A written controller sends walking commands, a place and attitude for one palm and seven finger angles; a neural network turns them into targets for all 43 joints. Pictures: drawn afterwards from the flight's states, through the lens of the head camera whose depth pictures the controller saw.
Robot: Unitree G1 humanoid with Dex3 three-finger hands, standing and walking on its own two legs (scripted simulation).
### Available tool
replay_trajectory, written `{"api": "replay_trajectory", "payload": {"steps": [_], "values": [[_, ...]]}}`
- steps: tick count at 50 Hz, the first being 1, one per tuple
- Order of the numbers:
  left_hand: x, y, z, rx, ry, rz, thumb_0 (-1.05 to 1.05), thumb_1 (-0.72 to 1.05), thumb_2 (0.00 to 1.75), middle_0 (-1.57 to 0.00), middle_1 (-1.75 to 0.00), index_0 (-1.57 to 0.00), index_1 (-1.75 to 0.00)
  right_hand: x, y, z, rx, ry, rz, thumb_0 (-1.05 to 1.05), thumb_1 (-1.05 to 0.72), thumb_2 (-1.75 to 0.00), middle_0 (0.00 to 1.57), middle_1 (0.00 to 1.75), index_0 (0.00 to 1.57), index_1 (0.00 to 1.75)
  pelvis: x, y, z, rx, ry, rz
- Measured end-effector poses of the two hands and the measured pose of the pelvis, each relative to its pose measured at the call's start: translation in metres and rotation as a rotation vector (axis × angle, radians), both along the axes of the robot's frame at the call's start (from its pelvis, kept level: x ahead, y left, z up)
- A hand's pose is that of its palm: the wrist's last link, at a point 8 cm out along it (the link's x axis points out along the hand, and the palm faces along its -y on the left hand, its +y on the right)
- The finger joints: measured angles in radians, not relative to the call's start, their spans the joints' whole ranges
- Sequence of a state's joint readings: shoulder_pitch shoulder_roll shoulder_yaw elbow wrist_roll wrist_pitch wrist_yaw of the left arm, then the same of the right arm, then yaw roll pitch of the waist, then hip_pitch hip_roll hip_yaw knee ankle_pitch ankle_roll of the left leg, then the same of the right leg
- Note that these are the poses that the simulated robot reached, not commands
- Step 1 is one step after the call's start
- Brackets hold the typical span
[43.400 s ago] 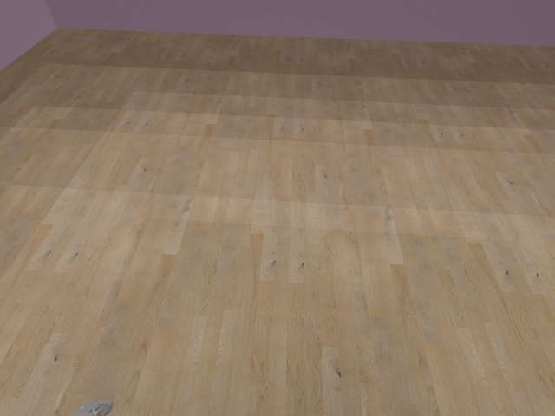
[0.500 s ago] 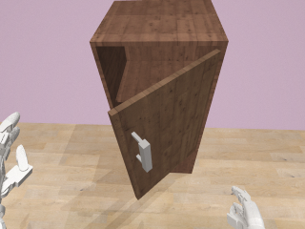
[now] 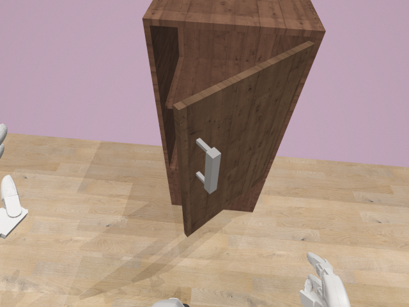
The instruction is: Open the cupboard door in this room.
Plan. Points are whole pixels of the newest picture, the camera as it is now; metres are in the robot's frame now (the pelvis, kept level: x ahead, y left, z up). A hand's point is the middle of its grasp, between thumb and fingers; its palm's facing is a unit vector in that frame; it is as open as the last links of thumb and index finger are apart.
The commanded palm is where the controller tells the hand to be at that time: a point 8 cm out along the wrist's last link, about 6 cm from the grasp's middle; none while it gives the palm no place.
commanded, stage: step back with the hand held close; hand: left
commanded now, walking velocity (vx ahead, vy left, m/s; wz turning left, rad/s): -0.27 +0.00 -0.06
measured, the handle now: (205, 166) +0.40 +0.02 +0.02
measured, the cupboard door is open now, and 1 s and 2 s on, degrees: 44 44 44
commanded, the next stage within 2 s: stop stepping back and stand still in 0.46 s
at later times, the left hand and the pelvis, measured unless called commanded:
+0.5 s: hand out of the picture +0.14 +0.26 +0.18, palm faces +0.36 -0.83 -0.42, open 7.4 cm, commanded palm +0.07 +0.30 +0.19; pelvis -0.09 +0.01 +0.01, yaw -3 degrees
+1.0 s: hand out of the picture +0.04 +0.23 +0.17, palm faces +0.31 -0.84 -0.44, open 7.4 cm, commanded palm -0.02 +0.28 +0.19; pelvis -0.19 +0.00 +0.01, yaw -7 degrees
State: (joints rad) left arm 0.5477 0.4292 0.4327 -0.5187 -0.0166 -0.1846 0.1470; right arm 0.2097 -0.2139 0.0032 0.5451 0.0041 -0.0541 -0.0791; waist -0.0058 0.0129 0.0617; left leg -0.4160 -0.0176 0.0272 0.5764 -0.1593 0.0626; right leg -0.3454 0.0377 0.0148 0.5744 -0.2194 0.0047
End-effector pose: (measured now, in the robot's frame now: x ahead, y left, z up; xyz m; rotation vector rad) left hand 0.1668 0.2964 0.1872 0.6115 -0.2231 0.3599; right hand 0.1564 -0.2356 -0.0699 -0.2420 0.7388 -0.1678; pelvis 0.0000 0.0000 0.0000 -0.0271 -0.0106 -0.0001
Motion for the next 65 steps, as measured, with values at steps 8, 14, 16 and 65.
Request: {"api": "replay_trajectory", "payload": {"steps": [8,14,16,65], "values": [[-0.039,0.003,0.0,-0.045,-0.06,0.045,0.01,0.89,0.9,-0.21,-0.3,-0.22,-0.3,-0.017,0.008,-0.01,0.003,0.045,0.053,0.01,-0.9,-0.9,0.21,0.3,0.2,0.3,-0.02,0.004,-0.003,0.003,0.003,0.017],[-0.045,0.02,-0.002,-0.037,-0.089,0.013,0.01,0.89,0.9,-0.21,-0.3,-0.22,-0.3,-0.031,0.018,-0.004,-0.036,0.028,0.038,0.01,-0.9,-0.9,0.21,0.3,0.2,0.3,-0.043,0.016,-0.004,-0.008,0.005,0.021],[-0.049,0.025,0.003,-0.026,-0.084,0.014,0.01,0.89,0.9,-0.21,-0.3,-0.22,-0.3,-0.037,0.023,0.002,-0.024,0.01,0.036,0.01,-0.9,-0.9,0.21,0.3,0.2,0.3,-0.05,0.016,0.0,-0.022,0.014,0.017],[-0.214,0.01,-0.008,-0.142,-0.078,0.001,0.01,0.89,0.9,-0.21,-0.3,-0.22,-0.3,-0.277,-0.003,-0.008,-0.035,0.055,-0.081,0.01,-0.9,-0.9,0.21,0.3,0.2,0.3,-0.221,0.017,0.005,0.01,-0.004,-0.06]]}}
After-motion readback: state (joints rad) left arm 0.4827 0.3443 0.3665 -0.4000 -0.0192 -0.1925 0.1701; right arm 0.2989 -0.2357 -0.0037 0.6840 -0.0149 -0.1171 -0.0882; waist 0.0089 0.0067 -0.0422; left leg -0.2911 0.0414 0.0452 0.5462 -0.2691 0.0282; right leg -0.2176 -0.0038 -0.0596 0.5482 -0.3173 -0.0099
